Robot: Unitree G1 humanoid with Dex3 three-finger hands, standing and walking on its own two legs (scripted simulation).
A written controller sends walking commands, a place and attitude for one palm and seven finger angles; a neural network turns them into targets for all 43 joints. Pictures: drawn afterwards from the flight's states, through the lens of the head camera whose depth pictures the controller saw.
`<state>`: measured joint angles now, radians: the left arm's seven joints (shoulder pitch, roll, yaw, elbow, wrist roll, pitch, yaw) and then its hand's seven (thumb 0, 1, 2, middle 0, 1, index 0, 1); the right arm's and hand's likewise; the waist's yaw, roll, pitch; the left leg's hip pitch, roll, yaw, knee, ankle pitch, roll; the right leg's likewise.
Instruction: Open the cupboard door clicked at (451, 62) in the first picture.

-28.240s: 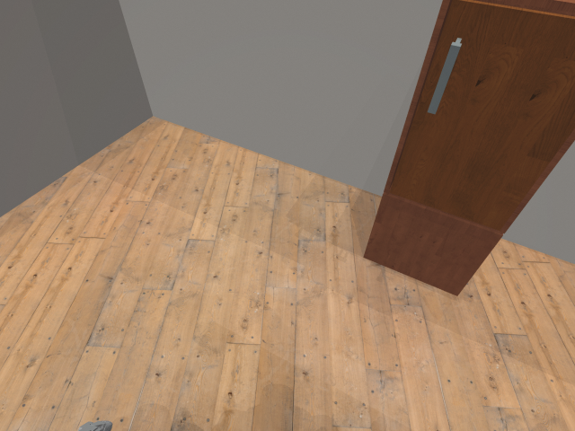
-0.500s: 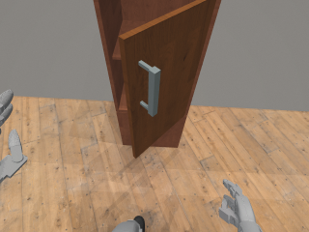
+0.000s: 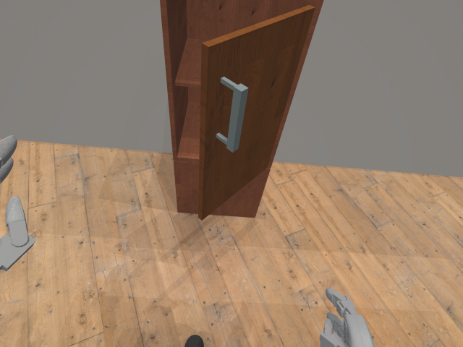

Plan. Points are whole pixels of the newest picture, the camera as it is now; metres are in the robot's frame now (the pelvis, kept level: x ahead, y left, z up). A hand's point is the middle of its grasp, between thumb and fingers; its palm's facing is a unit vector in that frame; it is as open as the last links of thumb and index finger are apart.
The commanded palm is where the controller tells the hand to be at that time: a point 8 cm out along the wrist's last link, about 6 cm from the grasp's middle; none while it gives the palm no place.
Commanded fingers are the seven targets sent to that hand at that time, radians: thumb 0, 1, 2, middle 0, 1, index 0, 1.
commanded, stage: stop stepping back and stand still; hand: left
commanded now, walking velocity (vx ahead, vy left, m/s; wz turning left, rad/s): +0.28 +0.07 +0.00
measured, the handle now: (229, 116) +0.56 +0.05 +0.08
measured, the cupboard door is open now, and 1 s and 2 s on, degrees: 48 48 48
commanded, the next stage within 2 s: let the arm hang, fingers relaxed in 0.66 s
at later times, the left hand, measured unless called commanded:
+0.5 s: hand (25, 292) +0.15 +0.24 +0.16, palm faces +0.36 -0.76 -0.55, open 7.4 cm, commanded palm +0.09 +0.28 +0.17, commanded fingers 0.00 0.90 0.90 -0.20 -0.30 -0.20 -0.30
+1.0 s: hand out of the picture +0.06 +0.20 -0.14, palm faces +0.00 -0.96 -0.30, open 7.4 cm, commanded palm none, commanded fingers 0.00 0.90 0.90 -0.20 -0.30 -0.20 -0.30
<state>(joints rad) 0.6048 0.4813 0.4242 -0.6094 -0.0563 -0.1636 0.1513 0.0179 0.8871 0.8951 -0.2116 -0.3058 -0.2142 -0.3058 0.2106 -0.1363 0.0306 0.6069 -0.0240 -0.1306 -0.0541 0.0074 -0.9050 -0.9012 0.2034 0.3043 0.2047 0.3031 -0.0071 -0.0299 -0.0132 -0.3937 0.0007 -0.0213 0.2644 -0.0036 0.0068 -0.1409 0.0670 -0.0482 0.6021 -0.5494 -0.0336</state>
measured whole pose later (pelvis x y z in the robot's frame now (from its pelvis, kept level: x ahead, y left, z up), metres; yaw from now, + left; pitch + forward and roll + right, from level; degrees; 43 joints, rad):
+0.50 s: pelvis -0.05 -0.01 -0.02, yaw -1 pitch -1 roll +1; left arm 0.60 0.46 0.43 -0.50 -0.02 -0.22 0.14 0.02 0.89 0.90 -0.21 -0.31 -0.21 -0.31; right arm 0.27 -0.19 0.02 0.64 -0.01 -0.15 -0.06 0.01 -0.91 -0.90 0.20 0.30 0.20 0.30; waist -0.03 0.00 0.01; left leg -0.34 0.03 0.02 0.64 -0.31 0.00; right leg -0.26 0.02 -0.09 0.57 -0.30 -0.05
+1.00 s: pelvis -0.06 -0.01 -0.01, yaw +2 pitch -1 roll +1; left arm 0.20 0.26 0.01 0.76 0.03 0.04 -0.01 0.01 0.91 0.90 -0.20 -0.30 -0.20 -0.30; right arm 0.11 -0.29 -0.01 0.86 -0.02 -0.01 0.00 0.00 -0.91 -0.90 0.20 0.30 0.20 0.30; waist -0.02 0.01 0.04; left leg -0.29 -0.02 -0.02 0.55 -0.24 -0.01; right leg -0.27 0.00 -0.09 0.58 -0.30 -0.05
